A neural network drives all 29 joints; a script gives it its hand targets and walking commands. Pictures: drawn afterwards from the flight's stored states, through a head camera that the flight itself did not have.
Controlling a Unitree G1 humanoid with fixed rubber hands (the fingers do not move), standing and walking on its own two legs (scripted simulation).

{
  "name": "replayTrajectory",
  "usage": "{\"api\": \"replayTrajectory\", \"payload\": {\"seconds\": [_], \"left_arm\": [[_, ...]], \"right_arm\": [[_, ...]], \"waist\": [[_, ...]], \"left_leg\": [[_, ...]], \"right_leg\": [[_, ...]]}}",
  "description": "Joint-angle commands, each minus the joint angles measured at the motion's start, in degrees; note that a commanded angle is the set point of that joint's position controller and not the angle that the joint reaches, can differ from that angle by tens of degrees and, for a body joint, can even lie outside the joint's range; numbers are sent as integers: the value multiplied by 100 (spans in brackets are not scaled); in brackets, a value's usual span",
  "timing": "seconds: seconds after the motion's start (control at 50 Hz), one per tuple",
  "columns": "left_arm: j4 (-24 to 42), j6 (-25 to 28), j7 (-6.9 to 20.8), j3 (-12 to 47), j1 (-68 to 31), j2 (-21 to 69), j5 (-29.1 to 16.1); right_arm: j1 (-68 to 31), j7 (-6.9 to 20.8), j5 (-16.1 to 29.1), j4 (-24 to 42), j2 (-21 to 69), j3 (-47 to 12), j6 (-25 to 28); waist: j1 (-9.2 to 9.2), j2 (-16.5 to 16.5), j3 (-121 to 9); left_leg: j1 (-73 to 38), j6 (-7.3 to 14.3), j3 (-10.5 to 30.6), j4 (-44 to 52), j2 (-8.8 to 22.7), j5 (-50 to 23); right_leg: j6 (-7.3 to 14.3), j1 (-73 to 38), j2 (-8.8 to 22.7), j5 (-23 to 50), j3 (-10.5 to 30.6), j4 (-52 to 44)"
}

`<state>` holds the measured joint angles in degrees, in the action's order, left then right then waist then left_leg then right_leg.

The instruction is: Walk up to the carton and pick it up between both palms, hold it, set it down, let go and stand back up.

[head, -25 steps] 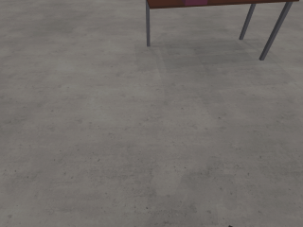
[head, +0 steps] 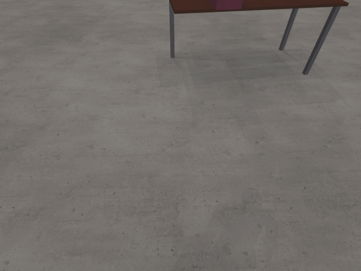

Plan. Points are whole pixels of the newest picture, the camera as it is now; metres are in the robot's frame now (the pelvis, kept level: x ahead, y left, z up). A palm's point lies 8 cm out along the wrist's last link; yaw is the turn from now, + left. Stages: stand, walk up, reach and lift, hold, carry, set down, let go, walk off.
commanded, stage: stand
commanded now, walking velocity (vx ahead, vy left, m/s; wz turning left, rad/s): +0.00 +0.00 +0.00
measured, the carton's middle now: out of the picture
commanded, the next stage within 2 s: walk up in 0.86 s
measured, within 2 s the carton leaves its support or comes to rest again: neither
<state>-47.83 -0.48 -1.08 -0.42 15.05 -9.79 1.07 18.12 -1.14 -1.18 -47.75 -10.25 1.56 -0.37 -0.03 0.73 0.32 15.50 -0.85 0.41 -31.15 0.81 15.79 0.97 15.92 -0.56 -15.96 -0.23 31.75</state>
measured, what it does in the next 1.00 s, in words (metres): stands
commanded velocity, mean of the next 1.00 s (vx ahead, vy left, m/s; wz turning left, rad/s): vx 0.00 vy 0.00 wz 0.00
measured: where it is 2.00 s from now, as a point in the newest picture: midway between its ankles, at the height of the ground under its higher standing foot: (202, 262)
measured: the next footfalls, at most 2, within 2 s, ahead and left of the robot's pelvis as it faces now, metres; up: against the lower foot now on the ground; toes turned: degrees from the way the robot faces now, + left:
right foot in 1.40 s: +0.04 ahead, -0.18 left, +0.00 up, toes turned -13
left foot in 1.82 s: +0.46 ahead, -0.02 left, +0.00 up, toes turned -4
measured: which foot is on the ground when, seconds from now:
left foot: down 0.00-1.00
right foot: down 0.00-1.00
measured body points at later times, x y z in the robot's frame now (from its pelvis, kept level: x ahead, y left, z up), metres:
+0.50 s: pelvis +0.00 +0.00 +0.01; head +0.00 +0.00 +0.46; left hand +0.02 +0.23 -0.15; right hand +0.02 -0.22 -0.15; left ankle +0.01 +0.13 -0.73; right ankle +0.01 -0.11 -0.73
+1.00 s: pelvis -0.01 +0.01 +0.01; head -0.02 +0.00 +0.46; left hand -0.03 +0.21 -0.15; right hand -0.03 -0.20 -0.16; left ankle +0.01 +0.13 -0.73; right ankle +0.01 -0.11 -0.73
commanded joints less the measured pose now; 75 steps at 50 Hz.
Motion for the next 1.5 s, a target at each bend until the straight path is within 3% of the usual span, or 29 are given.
{"api": "replayTrajectory", "payload": {"seconds": [0.0, 0.14, 0.22, 0.32, 0.42, 0.52, 0.54, 0.58, 0.6, 0.64, 0.72, 0.8, 0.84, 1.02, 1.04, 1.08, 1.1, 1.12, 1.16, 1.22, 1.28, 1.3, 1.34, 1.36, 1.38, 1.4, 1.42, 1.44, 1.48], "left_arm": [[212, 80, -6, -192, 83, -515, 8], [-159, 131, -41, -219, 369, -644, -22], [-299, 168, -66, -186, 325, -521, -55], [-599, 169, -81, -233, 440, -724, -8], [-769, 127, -119, -122, 424, -297, -18], [-916, 135, -103, -106, 477, -156, -1], [-1066, 103, -99, -125, 421, -312, 10], [-1054, 131, -112, -146, 434, -293, -32], [-1204, 127, -121, -153, 569, -423, -41], [-1184, 156, -138, -124, 515, -313, -36], [-1357, 112, -96, -79, 508, -144, -54], [-1483, 82, -148, -90, 626, -256, -39], [-1563, 87, -118, -53, 677, 13, -40], [-1611, 50, -115, -99, 643, -171, -46], [-1384, 142, -5, -338, 955, -983, 79], [-948, 124, 58, -297, -87, -703, 133], [-781, 134, 127, -187, -290, -265, 135], [-706, 158, 189, -203, 43, -317, 264], [-603, 197, 279, -383, 238, -685, 282], [-706, 198, 399, -429, 1100, -412, 168], [-649, 177, 324, -427, 1388, -287, 115], [-671, 182, 278, -442, 1592, -287, 103], [-1107, 197, 152, -583, 2621, -495, 69], [-1178, 164, 80, -670, 3046, -721, 80], [-1015, 150, -3, -506, 3100, -724, 101], [-649, 152, -81, -325, 2284, -840, -6], [-504, 207, -107, -460, 1952, -1532, -87], [-470, 335, -115, -452, 1652, -1635, -67], [-527, 562, -55, -309, 1438, -1190, 97]], "right_arm": [[137, -39, 22, 255, -527, 136, 129], [120, -12, 68, 26, -446, 146, 209], [226, -68, -5, -306, -297, 112, 90], [227, -84, 51, -499, -378, 150, 80], [377, -120, 2, -760, -417, 164, 124], [334, -134, 45, -937, -387, 126, 112], [360, -110, 68, -925, -275, 108, 137], [129, -137, 9, -972, -121, 42, 176], [290, -114, 46, -973, -315, 106, 202], [587, -131, 27, -1141, -97, 54, 109], [424, -133, 45, -1198, -128, 51, 89], [601, -114, 32, -1337, -35, 29, 73], [441, -121, 31, -1345, -102, 42, 110], [701, -107, 27, -1544, 115, -13, 31], [852, -21, -309, -1161, -838, 250, 201], [1203, -30, -270, -1204, -556, 284, 226], [1285, -48, -247, -1312, -693, 302, 262], [1058, -114, -277, -1372, -930, 347, 310], [759, -181, -248, -1294, -842, 280, 412], [-180, -150, -282, -1129, -905, 280, 439], [-434, -39, -345, -1066, -1106, 326, 323], [-495, -5, -383, -1072, -1201, 331, 256], [-306, 60, -502, -1080, -1071, 251, 102], [-290, 122, -471, -947, -659, 116, 50], [-523, 181, -330, -571, -90, -64, 65], [-654, 255, -78, -151, -215, -41, 119], [-879, 336, 21, 120, -362, -143, 172], [-894, 377, -79, 94, -751, -74, 230], [-463, 403, -174, -308, -1154, 9, 255]], "waist": [[45, -149, -139], [20, -266, 82], [1, 325, 4], [36, -466, 32], [-16, -65, 234], [91, 339, 182], [-31, -386, 166], [150, 6, 165], [34, -207, 205], [-44, 318, 368], [16, -133, 369], [11, 205, 619], [101, -278, 602], [-41, -200, 649], [-32, -9, -473], [-522, 328, 643], [-584, 1026, 622], [-389, 1123, 683], [-159, 486, 337], [439, 825, 18], [584, 890, 337], [662, 685, 469], [917, -685, 375], [1062, -1717, 416], [999, -1867, 769], [495, -740, 1313], [257, -1077, 1442], [201, -895, 1676], [65, -450, 1625]], "left_leg": [[384, 301, 483, 718, 327, 46], [51, 331, 461, 709, 328, -707], [-277, 311, 391, 766, 304, -637], [-299, 201, 174, 619, 158, -465], [-45, 297, 494, 857, 440, -1008], [119, 311, 462, 1129, 338, -189], [-13, 313, 433, 1018, 319, -352], [-249, 294, 348, 971, 352, -874], [-533, 275, 357, 926, 381, -1025], [-202, 243, 315, 958, 310, -970], [-107, 283, 360, 1054, 289, -260], [-5, 235, 371, 1171, 270, -14], [-109, 279, 405, 1094, 322, -305], [-211, 183, 275, 1017, 214, -36], [-699, 412, 412, 497, 261, 3294], [-981, 736, 1147, 1220, 901, 3363], [-1563, 1138, 2232, 2079, 1889, 3558], [-1373, 1394, 2827, 2403, 2554, 3378], [-523, 1118, 2140, 2521, 2255, 2897], [37, 667, 626, 2324, 1378, 2177], [874, 699, -82, 1795, 1022, 2478], [1120, 786, -142, 1357, 1021, 2858], [1615, 693, -428, -757, 539, 3771], [2493, 559, -572, -2826, 158, 3656], [3531, 337, 319, -4391, -206, 2545], [3886, 273, 748, -4099, 106, 1680], [4400, 177, 557, -4342, 560, 1325], [4397, 14, 389, -4492, 660, 842], [3759, -78, 315, -3661, 727, 116]], "right_leg": [[117, -385, 196, 377, 273, -479], [171, -256, 368, 890, 531, -664], [197, -128, 396, 671, 507, -782], [145, -133, 480, 221, 665, -1143], [130, -521, 363, 1084, 416, -815], [104, -685, 363, 886, 376, -829], [114, -597, 328, 831, 381, -885], [143, -490, 428, 1080, 473, -899], [102, -226, 401, 1074, 458, -968], [110, -457, 438, 1023, 460, -934], [76, -423, 406, 550, 474, -1069], [98, -282, 412, 367, 513, -1124], [51, -310, 388, 625, 437, -1062], [100, 294, 506, -591, 689, -1515], [311, 521, 485, -3558, 1025, -870], [-10, 2430, 215, -2787, 541, 138], [-293, 2978, -77, -1401, -281, 1397], [-314, 2942, 391, -1092, 23, 2271], [-307, 2201, 530, -909, 406, 2786], [-270, 900, 414, -709, -124, 2378], [-254, -260, 281, -1012, -613, 1221], [-240, -639, 250, -936, -785, 726], [-241, -1783, -45, -443, -1123, -271], [-215, -2066, 334, -1190, -281, -353], [-181, -1392, 1414, -3271, 2163, -781], [127, -597, 2162, -4650, 3578, -1985], [604, -478, 2806, -5868, 4761, -3183], [790, -395, 2897, -5799, 4762, -3386], [547, -532, 2061, -3421, 2566, -2643]]}}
